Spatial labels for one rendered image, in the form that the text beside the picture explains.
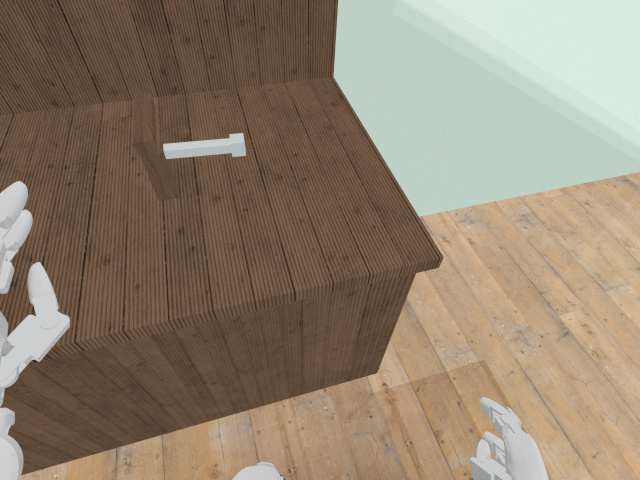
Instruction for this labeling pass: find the robot left forearm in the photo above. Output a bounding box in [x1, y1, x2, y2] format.
[0, 408, 24, 480]

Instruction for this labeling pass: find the tap lever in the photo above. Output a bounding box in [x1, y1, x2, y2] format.
[163, 133, 246, 159]

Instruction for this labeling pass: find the robot left shin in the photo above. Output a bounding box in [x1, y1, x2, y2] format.
[256, 462, 280, 475]

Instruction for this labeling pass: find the counter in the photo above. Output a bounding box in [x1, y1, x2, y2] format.
[0, 0, 444, 475]

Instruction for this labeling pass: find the robot left hand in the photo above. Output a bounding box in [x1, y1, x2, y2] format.
[0, 181, 70, 407]

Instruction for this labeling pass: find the robot right hand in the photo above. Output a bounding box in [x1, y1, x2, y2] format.
[470, 397, 549, 480]

